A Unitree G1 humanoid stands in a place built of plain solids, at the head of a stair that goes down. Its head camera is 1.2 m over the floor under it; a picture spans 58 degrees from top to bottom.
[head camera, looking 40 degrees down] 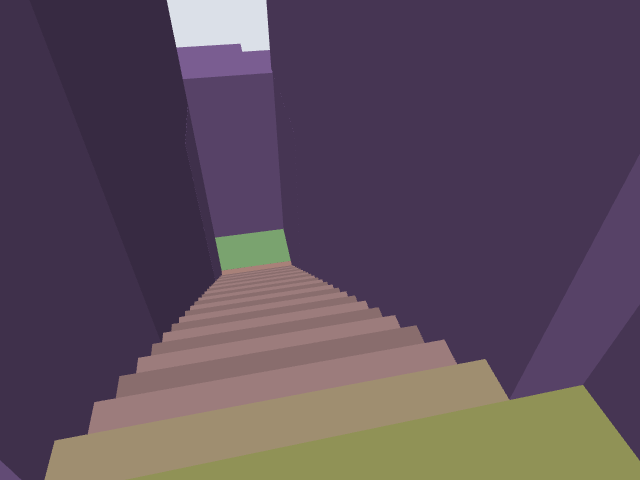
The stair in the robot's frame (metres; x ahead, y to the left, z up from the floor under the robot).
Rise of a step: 0.19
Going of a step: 0.23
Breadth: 1.30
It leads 12 degrees to the left of straight ahead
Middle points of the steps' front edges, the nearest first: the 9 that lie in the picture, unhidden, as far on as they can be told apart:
0.70 0.10 0.00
0.92 0.15 -0.19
1.14 0.19 -0.38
1.37 0.24 -0.57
1.59 0.29 -0.77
1.82 0.33 -0.96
2.04 0.38 -1.15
2.26 0.43 -1.34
2.49 0.47 -1.53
